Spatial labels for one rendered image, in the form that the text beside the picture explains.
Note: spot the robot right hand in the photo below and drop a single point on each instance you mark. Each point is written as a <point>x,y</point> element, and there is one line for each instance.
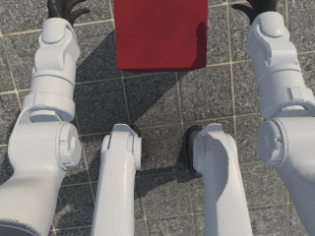
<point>258,7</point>

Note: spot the left robot upper arm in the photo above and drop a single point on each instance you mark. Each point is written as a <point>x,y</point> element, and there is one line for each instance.
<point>40,153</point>

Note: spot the robot left forearm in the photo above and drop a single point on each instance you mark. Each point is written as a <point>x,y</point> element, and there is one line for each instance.
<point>53,76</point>

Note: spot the robot right forearm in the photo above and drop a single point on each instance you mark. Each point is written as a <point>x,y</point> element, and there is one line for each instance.
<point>276,69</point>

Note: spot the robot right shin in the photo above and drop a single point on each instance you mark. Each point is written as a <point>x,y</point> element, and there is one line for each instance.
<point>213,128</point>

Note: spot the robot left hand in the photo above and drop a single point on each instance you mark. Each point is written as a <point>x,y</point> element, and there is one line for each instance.
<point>62,9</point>

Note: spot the right robot upper arm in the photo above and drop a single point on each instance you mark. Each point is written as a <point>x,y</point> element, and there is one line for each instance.
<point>288,144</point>

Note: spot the carton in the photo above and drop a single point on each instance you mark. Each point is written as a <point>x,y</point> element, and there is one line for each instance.
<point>161,35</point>

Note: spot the robot left foot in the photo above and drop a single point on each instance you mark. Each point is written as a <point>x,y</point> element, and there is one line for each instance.
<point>137,131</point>

